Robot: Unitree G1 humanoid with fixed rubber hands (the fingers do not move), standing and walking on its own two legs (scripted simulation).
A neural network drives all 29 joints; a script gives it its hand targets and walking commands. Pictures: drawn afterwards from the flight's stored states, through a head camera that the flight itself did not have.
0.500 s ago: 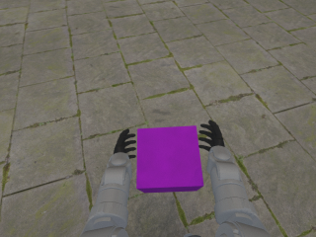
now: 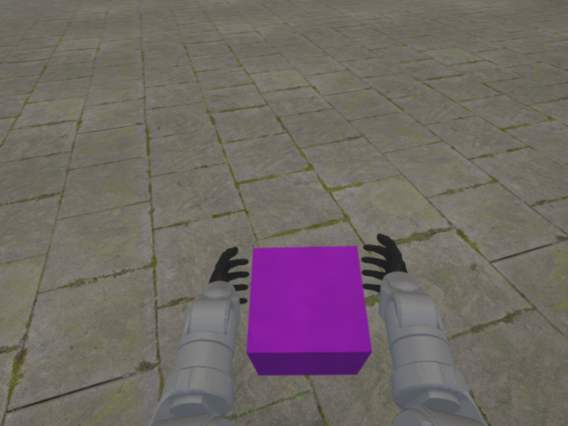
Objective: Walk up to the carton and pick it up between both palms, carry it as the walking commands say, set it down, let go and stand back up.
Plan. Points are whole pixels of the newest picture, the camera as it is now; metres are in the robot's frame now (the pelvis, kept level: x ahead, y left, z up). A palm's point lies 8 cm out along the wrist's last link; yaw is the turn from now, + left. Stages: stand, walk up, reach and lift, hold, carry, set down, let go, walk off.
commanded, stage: reach and lift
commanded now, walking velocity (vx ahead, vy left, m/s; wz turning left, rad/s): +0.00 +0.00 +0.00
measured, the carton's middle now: (306, 312) +0.33 -0.02 -0.05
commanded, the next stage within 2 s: hold in 1.44 s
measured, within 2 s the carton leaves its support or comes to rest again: neither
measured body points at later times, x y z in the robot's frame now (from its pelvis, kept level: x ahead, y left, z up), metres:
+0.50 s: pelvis +0.00 +0.00 +0.00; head -0.06 +0.00 +0.45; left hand +0.32 +0.12 +0.05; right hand +0.32 -0.15 +0.06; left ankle +0.03 +0.11 -0.74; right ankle +0.03 -0.13 -0.74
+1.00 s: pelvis +0.00 -0.01 +0.00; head -0.06 -0.01 +0.45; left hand +0.32 +0.12 +0.05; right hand +0.33 -0.14 +0.07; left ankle +0.03 +0.11 -0.74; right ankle +0.03 -0.13 -0.74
